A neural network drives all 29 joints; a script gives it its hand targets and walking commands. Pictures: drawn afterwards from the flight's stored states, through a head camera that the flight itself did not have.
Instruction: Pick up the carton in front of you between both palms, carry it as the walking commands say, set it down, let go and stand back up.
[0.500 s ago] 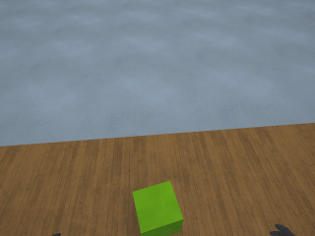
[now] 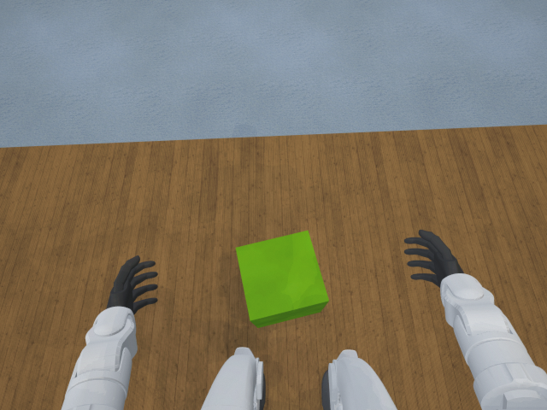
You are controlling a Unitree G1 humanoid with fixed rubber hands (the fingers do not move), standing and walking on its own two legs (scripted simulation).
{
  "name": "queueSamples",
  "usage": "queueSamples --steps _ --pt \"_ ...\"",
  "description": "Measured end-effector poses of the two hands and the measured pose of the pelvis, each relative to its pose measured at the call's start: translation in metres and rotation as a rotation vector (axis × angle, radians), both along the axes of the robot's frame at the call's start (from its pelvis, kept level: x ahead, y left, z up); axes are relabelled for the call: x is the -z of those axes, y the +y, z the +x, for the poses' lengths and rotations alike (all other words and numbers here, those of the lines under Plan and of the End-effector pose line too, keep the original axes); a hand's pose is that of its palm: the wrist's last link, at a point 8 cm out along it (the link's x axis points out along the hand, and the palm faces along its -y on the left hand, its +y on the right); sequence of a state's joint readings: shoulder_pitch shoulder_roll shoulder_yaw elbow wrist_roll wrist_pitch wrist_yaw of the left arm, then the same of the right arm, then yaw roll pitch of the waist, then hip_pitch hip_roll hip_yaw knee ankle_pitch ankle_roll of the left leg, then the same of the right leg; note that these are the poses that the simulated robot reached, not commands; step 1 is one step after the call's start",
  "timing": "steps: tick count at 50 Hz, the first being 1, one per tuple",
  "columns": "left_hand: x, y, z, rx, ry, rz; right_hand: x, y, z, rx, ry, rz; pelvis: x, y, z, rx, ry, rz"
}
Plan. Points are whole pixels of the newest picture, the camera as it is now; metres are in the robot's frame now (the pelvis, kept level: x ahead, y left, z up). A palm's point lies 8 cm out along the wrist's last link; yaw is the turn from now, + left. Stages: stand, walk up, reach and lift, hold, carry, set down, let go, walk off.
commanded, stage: reach and lift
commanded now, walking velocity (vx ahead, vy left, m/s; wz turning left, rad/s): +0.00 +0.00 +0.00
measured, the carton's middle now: (281, 282) +0.40 +0.04 -0.58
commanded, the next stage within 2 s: none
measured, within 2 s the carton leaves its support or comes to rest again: neither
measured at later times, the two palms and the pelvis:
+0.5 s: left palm (175, 253) +0.36 +0.22 -0.15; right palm (377, 205) +0.46 -0.15 -0.15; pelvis -0.08 -0.01 -0.08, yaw +1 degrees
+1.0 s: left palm (201, 282) +0.36 +0.23 -0.39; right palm (352, 251) +0.44 -0.15 -0.40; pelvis -0.07 -0.01 -0.24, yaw +3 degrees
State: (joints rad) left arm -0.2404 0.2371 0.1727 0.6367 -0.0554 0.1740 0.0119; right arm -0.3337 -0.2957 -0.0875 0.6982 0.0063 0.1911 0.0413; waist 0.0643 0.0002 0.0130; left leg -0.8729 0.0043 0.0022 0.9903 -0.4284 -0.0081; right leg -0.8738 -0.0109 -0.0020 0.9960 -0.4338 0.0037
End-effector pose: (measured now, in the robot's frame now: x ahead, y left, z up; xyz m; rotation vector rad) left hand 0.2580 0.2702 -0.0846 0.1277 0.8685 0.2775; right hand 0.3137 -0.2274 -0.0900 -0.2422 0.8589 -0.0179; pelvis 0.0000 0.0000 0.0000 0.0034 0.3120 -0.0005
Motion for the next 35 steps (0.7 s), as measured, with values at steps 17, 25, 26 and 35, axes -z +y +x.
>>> queueSamples --steps 17,25,26,35 --pt "0.046 -0.029 0.075 -0.117 -0.185 -0.075 0.038 0.054 0.108 -0.079 -0.138 0.115 0.057 -0.01 -0.078 0.007 0.248 0.02" --pt "0.067 -0.046 0.106 -0.133 -0.226 -0.086 0.059 0.076 0.146 -0.112 -0.166 0.146 0.076 -0.014 -0.083 0.005 0.35 0.027" --pt "0.071 -0.047 0.107 -0.133 -0.227 -0.085 0.064 0.077 0.148 -0.113 -0.167 0.147 0.078 -0.014 -0.082 0.006 0.366 0.028" --pt "0.135 -0.046 0.112 -0.123 -0.197 -0.068 0.14 0.08 0.149 -0.09 -0.143 0.147 0.11 -0.015 -0.061 0.007 0.507 0.034"
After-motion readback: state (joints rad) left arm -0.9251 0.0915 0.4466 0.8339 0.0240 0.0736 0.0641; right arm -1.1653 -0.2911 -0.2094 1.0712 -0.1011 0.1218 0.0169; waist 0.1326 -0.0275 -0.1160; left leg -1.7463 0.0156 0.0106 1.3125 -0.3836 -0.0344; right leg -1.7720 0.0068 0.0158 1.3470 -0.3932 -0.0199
